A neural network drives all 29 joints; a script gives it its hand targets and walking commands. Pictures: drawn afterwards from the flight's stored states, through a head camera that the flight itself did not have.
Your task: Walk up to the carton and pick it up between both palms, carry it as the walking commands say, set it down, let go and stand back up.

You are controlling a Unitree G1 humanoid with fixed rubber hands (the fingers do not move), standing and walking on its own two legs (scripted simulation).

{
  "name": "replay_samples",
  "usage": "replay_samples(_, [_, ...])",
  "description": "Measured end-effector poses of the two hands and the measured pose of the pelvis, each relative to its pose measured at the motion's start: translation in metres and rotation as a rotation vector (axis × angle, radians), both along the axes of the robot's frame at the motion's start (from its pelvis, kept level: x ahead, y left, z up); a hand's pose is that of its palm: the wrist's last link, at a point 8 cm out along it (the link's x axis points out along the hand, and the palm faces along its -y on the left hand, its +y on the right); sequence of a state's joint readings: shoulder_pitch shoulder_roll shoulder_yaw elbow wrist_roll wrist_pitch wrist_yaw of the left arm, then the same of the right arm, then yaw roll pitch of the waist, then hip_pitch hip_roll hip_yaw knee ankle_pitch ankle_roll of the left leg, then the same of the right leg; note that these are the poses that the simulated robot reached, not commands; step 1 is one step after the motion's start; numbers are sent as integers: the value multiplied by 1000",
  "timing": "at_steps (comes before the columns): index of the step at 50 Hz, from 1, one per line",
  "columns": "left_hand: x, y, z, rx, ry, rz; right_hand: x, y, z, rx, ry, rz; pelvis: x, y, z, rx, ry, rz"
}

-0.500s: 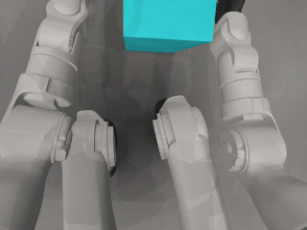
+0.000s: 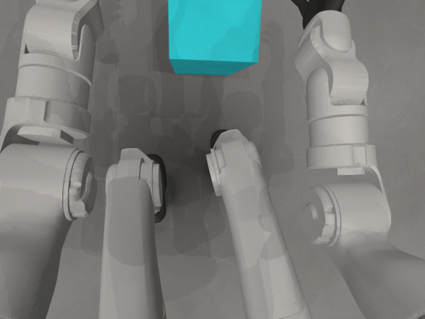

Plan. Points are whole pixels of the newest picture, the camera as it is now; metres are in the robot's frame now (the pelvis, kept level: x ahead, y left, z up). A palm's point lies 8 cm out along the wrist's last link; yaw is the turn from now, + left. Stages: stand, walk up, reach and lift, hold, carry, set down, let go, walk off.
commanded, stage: set down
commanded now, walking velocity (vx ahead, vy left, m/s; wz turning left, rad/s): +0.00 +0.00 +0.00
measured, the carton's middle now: (207, 23) +0.54 -0.10 -0.36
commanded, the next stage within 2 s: let go in 0.60 s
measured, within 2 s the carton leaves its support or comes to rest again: neither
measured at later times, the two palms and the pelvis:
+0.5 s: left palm out of the picture +0.58 +0.08 +0.01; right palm out of the picture +0.48 -0.23 +0.02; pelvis +0.01 +0.01 +0.13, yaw +0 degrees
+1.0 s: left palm out of the picture +0.43 +0.13 +0.07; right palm out of the picture +0.38 -0.23 +0.08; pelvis +0.04 -0.01 +0.20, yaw +1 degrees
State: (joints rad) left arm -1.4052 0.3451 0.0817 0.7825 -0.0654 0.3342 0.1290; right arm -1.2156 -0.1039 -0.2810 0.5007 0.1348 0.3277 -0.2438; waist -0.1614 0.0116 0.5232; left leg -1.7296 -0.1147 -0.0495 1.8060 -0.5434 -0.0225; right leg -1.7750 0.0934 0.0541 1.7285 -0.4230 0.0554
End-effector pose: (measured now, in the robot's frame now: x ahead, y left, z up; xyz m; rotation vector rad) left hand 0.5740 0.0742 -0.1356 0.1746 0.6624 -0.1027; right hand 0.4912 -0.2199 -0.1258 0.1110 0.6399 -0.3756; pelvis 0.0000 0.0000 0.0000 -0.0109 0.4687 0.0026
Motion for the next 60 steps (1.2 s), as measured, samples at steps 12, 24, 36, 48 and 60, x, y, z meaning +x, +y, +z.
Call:
replay_samples(12, [1, 12, 71, 23, -4, 0, -7, -6, 63, -6, 14, -28, 7, 4, 58, -7, -25, 9])
replay_samples(24, [2, 10, 143, 25, -18, -31, -10, -7, 140, -17, -15, -17, 14, 7, 121, -1, -67, 1])
replay_samples(36, [-11, 6, 168, 60, -26, -6, -13, 0, 160, -55, -7, 72, 17, 7, 154, -3, -97, 9])
replay_samples(48, [-131, 52, 189, 144, 103, 151, -95, -8, 192, -124, 157, 293, 39, -8, 191, 22, -214, 10])
replay_samples(60, [-171, 67, 271, 124, 80, 119, -154, -31, 270, -111, 171, 331, 77, -18, 229, 37, -243, -17])
